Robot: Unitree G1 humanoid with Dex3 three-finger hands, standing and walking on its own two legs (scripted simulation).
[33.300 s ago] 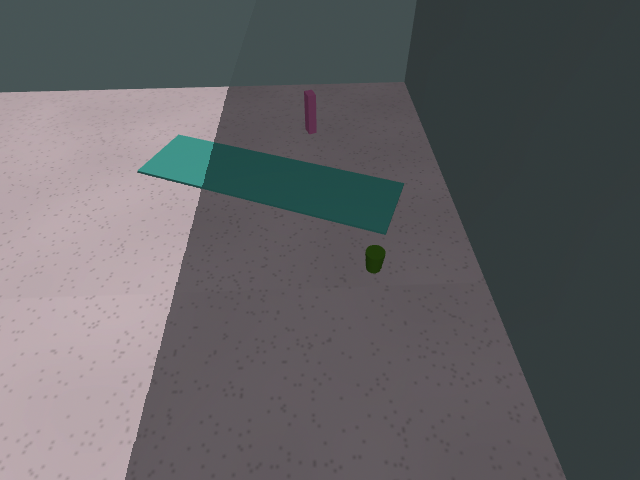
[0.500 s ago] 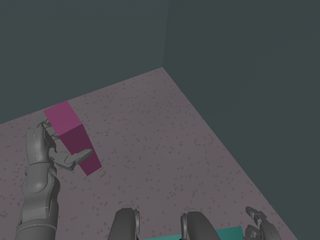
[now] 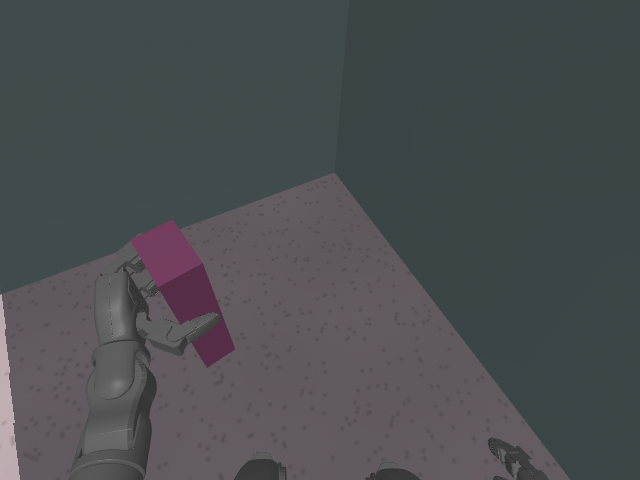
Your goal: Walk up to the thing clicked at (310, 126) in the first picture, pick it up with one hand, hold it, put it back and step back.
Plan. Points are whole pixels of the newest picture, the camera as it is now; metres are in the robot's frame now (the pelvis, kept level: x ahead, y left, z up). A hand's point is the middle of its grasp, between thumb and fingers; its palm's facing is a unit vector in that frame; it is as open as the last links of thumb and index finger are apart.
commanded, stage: hold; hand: left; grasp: from the side
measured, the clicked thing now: (192, 304) +0.35 +0.18 +0.02
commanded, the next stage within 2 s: crouch in 0.98 s
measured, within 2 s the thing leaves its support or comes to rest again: neither
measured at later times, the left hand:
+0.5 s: hand (177, 275) +0.36 +0.18 +0.07, palm faces +0.24 -0.97 -0.02, open 10.5 cm
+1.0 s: hand (174, 276) +0.35 +0.18 +0.09, palm faces +0.23 -0.97 -0.01, open 10.6 cm
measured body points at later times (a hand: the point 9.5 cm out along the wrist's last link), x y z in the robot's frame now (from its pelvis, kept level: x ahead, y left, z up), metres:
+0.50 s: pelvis +0.01 +0.00 +0.03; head +0.08 +0.01 +0.47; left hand +0.34 +0.23 +0.07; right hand +0.14 -0.25 -0.08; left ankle +0.03 +0.11 -0.66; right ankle +0.01 -0.12 -0.66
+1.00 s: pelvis +0.01 +0.00 +0.04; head +0.06 +0.01 +0.48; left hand +0.33 +0.23 +0.09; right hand +0.15 -0.24 -0.07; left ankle +0.03 +0.11 -0.66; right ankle +0.01 -0.12 -0.66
